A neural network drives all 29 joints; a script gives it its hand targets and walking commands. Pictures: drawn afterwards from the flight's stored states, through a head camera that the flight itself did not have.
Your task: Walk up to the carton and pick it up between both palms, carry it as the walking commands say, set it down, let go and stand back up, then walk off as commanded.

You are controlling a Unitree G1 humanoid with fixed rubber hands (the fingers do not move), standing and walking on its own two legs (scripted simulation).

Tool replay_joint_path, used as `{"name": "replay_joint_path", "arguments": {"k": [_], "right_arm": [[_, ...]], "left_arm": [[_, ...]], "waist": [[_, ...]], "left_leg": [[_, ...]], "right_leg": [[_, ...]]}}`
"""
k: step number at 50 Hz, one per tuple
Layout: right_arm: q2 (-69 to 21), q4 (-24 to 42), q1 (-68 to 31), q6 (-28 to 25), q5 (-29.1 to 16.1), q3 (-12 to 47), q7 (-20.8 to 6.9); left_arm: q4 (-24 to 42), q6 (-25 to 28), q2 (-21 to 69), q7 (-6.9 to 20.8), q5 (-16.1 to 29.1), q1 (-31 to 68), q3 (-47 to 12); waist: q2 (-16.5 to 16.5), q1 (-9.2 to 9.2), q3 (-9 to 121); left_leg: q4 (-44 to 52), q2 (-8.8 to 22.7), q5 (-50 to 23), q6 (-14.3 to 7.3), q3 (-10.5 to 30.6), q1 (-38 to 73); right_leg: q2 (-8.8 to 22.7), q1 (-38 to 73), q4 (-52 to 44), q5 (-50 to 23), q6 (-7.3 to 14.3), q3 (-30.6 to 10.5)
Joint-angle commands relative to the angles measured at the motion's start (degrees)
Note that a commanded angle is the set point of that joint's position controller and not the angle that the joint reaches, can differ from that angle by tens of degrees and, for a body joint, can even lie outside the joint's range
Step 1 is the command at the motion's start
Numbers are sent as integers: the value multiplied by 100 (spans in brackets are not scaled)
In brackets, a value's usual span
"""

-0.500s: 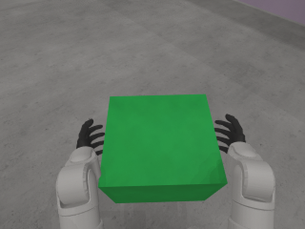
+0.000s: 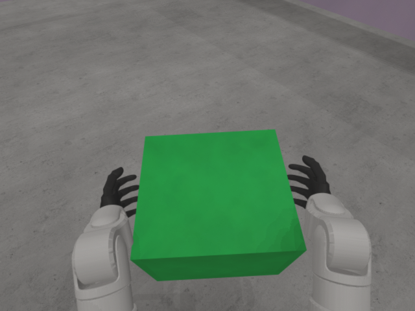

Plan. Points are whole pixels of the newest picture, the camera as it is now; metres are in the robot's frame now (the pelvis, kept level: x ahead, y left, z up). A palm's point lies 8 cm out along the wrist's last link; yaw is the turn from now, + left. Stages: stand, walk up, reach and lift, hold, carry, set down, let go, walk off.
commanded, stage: carry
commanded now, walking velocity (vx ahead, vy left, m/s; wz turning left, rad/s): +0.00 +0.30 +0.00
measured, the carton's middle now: (214, 207) +0.32 +0.00 +0.00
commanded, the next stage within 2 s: none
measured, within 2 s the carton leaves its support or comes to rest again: neither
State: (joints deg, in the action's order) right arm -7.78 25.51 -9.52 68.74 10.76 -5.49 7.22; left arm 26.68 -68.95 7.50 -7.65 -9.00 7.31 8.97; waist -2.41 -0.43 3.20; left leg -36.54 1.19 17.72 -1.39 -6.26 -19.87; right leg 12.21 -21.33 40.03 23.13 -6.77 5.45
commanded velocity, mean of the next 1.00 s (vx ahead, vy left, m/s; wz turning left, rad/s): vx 0.00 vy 0.30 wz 0.00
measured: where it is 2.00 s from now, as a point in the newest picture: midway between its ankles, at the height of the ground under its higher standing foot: outside the picture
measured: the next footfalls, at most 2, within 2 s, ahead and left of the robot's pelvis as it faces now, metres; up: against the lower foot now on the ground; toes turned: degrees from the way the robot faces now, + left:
right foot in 0.34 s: -0.02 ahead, -0.08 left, +0.00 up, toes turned -12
left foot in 0.48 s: +0.02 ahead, +0.27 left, +0.00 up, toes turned +3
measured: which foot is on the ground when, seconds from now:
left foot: down 0.00-0.30, up 0.32-0.46, down 0.48-0.86, up 0.88-1.00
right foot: up 0.00-0.32, down 0.34-0.48, up 0.50-0.84, down 0.86-1.00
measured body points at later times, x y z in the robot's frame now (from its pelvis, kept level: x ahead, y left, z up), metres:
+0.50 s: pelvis -0.05 +0.15 +0.00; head -0.05 +0.18 +0.45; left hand +0.23 +0.32 +0.09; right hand +0.22 -0.02 +0.10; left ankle -0.02 +0.27 -0.73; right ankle -0.06 -0.07 -0.72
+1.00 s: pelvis -0.09 +0.25 +0.01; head -0.09 +0.25 +0.46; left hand +0.19 +0.42 +0.10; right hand +0.18 +0.07 +0.11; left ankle -0.08 +0.35 -0.68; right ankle -0.12 +0.09 -0.72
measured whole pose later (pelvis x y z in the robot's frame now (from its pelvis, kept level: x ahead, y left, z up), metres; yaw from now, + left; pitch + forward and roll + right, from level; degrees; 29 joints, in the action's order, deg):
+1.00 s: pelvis -0.09 +0.25 +0.01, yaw -2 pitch +2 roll +1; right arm -7.7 25.8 -9.7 70.3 10.8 -5.7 8.2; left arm 25.8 -70.1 7.6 -7.2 -8.8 8.4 9.2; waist -0.9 -0.5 2.4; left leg -53.9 0.1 23.0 0.6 -5.9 -28.6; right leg 9.4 -16.1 32.5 17.9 -3.8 4.5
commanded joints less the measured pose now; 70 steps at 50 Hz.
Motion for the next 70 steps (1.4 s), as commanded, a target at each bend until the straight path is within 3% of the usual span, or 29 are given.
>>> {"name": "replay_joint_path", "arguments": {"k": [1,9,11,12,13,14,15,18,20,21,23,24,27,30,37,39,41,42,45,51,52,54,56,61,64,66,67,68,70], "right_arm": [[-5450,113,-1835,-69,-2647,3641,-1444],[-4810,374,-1698,-38,-2525,3639,-1403],[-4633,332,-1793,11,-2461,3552,-1344],[-4605,420,-2050,48,-2513,3584,-1317],[-4883,501,-2171,26,-2571,3809,-1310],[-5039,442,-2229,13,-2459,3829,-1349],[-5070,703,-2528,-48,-2593,3892,-1359],[-4982,-185,-1822,19,-2319,3457,-1303],[-4910,-167,-1850,119,-2367,3608,-1301],[-5226,67,-2125,51,-2557,3813,-1316],[-5194,274,-2548,56,-2758,3895,-1398],[-4947,413,-2513,6,-2763,3890,-1395],[-5249,457,-2369,-9,-2848,3917,-1444],[-5398,201,-1811,-17,-2591,3715,-1397],[-4937,549,-1910,28,-2544,3914,-1303],[-4968,667,-2328,46,-2678,4148,-1296],[-5028,930,-2706,51,-2680,4262,-1283],[-4956,664,-2393,122,-2581,4140,-1304],[-5158,505,-2552,14,-2615,4037,-1360],[-5213,620,-2343,58,-2771,4216,-1254],[-5154,449,-2310,150,-2814,4261,-1264],[-5266,44,-2079,190,-2705,4084,-1260],[-5079,3,-1814,157,-2578,3867,-1300],[-5459,357,-2008,-151,-2690,3632,-1462],[-5335,285,-1696,-121,-2676,3554,-1450],[-5184,353,-1583,-91,-2582,3464,-1477],[-4892,392,-1685,-83,-2524,3415,-1429],[-4783,299,-1844,-57,-2548,3399,-1414],[-4678,448,-1878,-6,-2582,3508,-1387]], "left_arm": [[579,-48,5421,1296,2750,3055,-4737],[229,-183,5075,1250,2548,2382,-4533],[-81,-245,5047,1257,2469,2121,-4406],[-202,-259,5067,1235,2421,2001,-4282],[64,-134,5299,1275,2563,2461,-4384],[271,-121,5410,1281,2600,2728,-4583],[118,-127,5426,1332,2598,2595,-4507],[410,-250,5133,1398,2869,3418,-4709],[26,-303,4991,1378,2575,2838,-4470],[156,-236,5140,1367,2536,2718,-4438],[176,-271,5075,1306,2273,2621,-4297],[-229,-278,5033,1299,2186,2238,-4141],[12,-167,5315,1315,2417,2610,-4330],[351,-110,5572,1324,2687,2830,-4641],[228,-223,5036,1379,2594,2377,-4474],[146,-197,5025,1390,2516,2225,-4342],[-13,-146,5079,1408,2451,2343,-4209],[-222,-202,5037,1440,2423,1959,-4110],[259,-152,5167,1484,2651,2741,-4426],[212,-131,5060,1424,2547,2252,-4168],[-74,-193,4872,1397,2347,1939,-3913],[63,-235,4822,1372,2370,2301,-4074],[217,-258,4797,1373,2415,2293,-4211],[650,-33,5677,1351,2816,3186,-4849],[645,-74,5522,1260,2759,2867,-4785],[676,-104,5505,1282,2751,2869,-4790],[317,-145,5439,1236,2635,2469,-4693],[226,-174,5198,1232,2619,2462,-4576],[78,-207,5196,1203,2503,2154,-4401]], "waist": [[1688,108,968],[1506,102,1185],[1652,356,1133],[912,513,1425],[-1405,488,1726],[-1754,174,1745],[-1026,28,1151],[-415,-236,867],[-638,-162,939],[17,-8,1114],[1760,2,721],[1934,66,851],[1142,40,1119],[1712,12,1623],[1228,75,1592],[609,290,1635],[-2134,167,1430],[-1482,153,975],[-178,-8,932],[-1591,59,1151],[-1818,-13,1159],[-789,-145,1374],[1779,-30,1110],[1714,97,1505],[1599,11,1688],[1631,81,1491],[2001,267,1070],[2072,355,1181],[570,570,1512]], "left_leg": [[1680,1169,-2454,79,739,1329],[2084,1001,-3133,520,731,1356],[1684,726,-5111,1849,223,270],[360,380,-5107,2184,-300,474],[-2184,374,-1973,1792,35,211],[-3392,465,1062,1191,995,-152],[-3795,773,1494,761,1925,-636],[-978,667,938,292,1275,22],[387,211,32,293,617,744],[792,19,-97,392,127,795],[1885,1357,-1860,180,1735,949],[1823,1575,-2425,-63,1928,716],[1438,1330,-2974,-226,1143,1060],[990,1117,-4581,-522,616,1785],[1605,1233,-1919,-534,1191,1033],[1181,753,-1597,163,565,1],[-1640,209,1450,494,274,-1352],[-2864,374,1382,327,1087,-1496],[-2203,486,331,240,1118,-751],[-60,201,302,318,294,-457],[371,180,-61,284,190,93],[1613,314,-507,360,242,1001],[1511,1816,-4400,-110,1765,1781],[1161,1064,-4424,48,386,1913],[1178,1179,-4824,-106,543,2487],[1597,971,-4436,614,444,1887],[1814,737,-5346,1739,20,1399],[1598,605,-5490,1990,-27,741],[-924,119,-5409,2475,-504,316]], "right_leg": [[-697,-1326,2972,753,369,-199],[-1088,-155,625,816,350,468],[-1192,1550,-1117,1115,580,905],[-967,2131,-2501,222,635,1050],[298,2382,-2882,-1405,952,-63],[2065,1625,-2505,-2225,1654,-2221],[2374,586,-2396,-1990,1786,-2447],[1449,-279,-1829,-1541,744,-525],[619,-107,-884,-2153,468,98],[252,92,-708,-1655,412,288],[-528,-938,1011,1015,167,458],[-833,-712,1846,1708,204,296],[-868,-855,2552,1011,314,-40],[-1004,-821,1769,936,380,144],[-1020,339,-220,289,514,127],[-625,2015,-1998,-1039,634,-17],[2367,2035,-2539,-2865,1548,-3013],[2291,1148,-2518,-2734,1829,-2853],[1214,417,-2254,-1802,1098,-934],[962,1444,-1493,-5024,866,-668],[930,1124,-1448,-4487,723,-610],[353,804,-322,-2872,381,-108],[-700,-1017,1449,1561,114,453],[-759,-1175,2878,626,332,-77],[-945,-1100,2326,704,208,89],[-969,-490,1711,761,282,316],[-1157,19,906,936,274,1005],[-1222,998,-192,1115,428,981],[-720,2368,-2725,-436,818,1034]]}}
